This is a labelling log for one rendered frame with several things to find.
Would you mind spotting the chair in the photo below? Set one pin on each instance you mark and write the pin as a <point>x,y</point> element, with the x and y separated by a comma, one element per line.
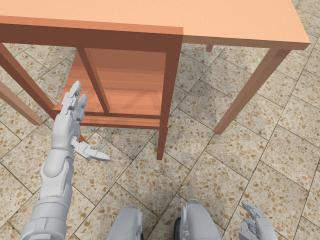
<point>127,71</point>

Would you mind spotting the right robot shin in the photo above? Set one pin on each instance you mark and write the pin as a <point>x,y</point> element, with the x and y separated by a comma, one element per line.
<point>184,235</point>

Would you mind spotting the left robot shin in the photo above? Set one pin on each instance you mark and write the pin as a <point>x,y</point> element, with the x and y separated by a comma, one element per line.
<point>132,206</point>

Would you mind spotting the robot right hand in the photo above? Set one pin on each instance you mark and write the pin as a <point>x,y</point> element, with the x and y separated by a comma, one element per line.
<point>262,229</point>

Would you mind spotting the robot left hand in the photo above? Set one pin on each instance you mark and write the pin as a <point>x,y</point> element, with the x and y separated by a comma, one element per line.
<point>66,124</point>

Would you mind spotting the table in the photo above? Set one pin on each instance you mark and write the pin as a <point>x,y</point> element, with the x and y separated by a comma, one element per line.
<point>272,24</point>

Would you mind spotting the robot left forearm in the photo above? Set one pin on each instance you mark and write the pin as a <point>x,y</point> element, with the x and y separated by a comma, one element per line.
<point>49,214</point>

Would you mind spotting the robot shin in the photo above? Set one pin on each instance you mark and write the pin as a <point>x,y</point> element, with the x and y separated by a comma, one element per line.
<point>184,235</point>
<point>132,206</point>

